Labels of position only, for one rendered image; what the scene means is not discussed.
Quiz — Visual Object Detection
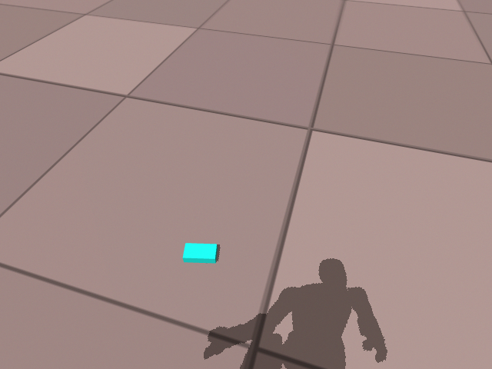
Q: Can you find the small box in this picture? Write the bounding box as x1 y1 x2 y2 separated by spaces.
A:
183 243 218 264

